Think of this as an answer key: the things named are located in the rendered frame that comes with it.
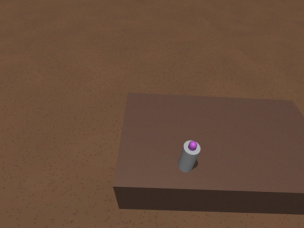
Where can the bottle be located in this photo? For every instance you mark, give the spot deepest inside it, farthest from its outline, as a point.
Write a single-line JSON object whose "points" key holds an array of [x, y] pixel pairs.
{"points": [[189, 154]]}

